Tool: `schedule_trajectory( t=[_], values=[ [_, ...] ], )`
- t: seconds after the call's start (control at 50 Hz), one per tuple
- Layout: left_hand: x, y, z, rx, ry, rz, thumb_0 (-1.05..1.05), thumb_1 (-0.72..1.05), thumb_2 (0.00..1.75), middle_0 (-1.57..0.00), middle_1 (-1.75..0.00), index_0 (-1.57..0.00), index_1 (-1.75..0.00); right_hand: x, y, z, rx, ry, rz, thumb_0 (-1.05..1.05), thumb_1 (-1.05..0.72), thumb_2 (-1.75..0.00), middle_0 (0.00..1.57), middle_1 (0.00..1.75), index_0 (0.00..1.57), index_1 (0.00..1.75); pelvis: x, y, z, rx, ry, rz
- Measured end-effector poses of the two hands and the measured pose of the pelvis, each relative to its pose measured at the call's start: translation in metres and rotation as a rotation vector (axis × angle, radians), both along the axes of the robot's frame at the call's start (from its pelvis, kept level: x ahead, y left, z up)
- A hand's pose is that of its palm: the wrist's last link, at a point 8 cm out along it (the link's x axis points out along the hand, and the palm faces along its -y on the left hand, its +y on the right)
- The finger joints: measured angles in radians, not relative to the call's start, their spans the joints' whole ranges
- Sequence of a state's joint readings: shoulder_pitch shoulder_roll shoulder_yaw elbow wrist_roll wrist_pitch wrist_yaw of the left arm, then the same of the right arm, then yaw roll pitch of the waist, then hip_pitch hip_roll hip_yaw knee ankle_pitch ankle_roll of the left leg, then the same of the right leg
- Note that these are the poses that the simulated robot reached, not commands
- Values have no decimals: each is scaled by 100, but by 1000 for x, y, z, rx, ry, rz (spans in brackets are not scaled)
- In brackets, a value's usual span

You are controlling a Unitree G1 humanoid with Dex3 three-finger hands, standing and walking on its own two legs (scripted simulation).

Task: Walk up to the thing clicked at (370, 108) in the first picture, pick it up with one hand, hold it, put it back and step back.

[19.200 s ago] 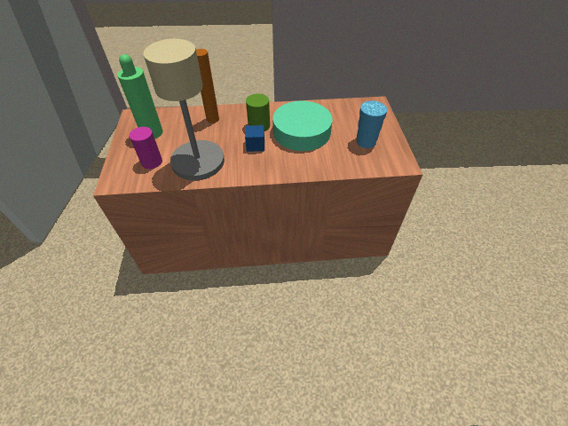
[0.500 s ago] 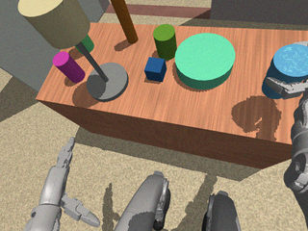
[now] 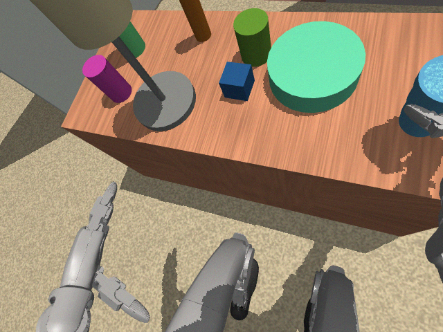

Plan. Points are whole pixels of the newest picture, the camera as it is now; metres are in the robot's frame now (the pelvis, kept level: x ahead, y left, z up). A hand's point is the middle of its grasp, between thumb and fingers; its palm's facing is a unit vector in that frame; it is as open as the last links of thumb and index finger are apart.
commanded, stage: lower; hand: right
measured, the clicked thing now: (433, 102) +0.53 -0.20 -0.04
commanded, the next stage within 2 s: loosen in 0.58 s
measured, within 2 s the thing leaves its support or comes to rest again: rests again in 0.56 s
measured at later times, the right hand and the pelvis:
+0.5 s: hand (436, 102) +0.54 -0.21 -0.05, palm faces +0.20 +0.98 +0.00, open 11.0 cm; pelvis -0.01 +0.00 -0.02, yaw +1 degrees
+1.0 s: hand (439, 100) +0.55 -0.21 -0.06, palm faces +0.20 +0.98 +0.00, open 10.9 cm; pelvis -0.01 +0.00 -0.04, yaw +1 degrees
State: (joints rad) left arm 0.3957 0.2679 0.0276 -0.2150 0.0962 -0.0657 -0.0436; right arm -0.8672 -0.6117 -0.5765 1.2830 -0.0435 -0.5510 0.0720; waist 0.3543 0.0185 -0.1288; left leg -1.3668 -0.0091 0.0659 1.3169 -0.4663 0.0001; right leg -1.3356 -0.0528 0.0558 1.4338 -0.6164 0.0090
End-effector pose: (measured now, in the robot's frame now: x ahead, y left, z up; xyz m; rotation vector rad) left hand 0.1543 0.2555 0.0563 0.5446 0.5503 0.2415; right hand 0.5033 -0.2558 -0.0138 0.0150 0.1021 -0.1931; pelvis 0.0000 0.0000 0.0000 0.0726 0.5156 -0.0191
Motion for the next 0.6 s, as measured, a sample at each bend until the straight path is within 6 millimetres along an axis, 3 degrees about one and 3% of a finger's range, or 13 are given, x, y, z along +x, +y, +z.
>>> schedule_trajectory(
  t=[0.12, 0.6],
  values=[
    [-7, 2, -3, 33, 21, 15, -1, -53, 5, -6, -5, -6, -5, 2, 1, -15, 3, -9, 3, -2, 58, -103, 71, 107, 72, 112, -2, -1, -8, 4, 18, 5],
    [-12, 5, 2, 116, -6, -1, -1, -54, 6, -7, -4, -6, -5, 10, -3, -40, -6, -25, -8, -2, 61, -106, 71, 109, 72, 114, -10, -1, -29, 16, 44, 8]
  ],
)
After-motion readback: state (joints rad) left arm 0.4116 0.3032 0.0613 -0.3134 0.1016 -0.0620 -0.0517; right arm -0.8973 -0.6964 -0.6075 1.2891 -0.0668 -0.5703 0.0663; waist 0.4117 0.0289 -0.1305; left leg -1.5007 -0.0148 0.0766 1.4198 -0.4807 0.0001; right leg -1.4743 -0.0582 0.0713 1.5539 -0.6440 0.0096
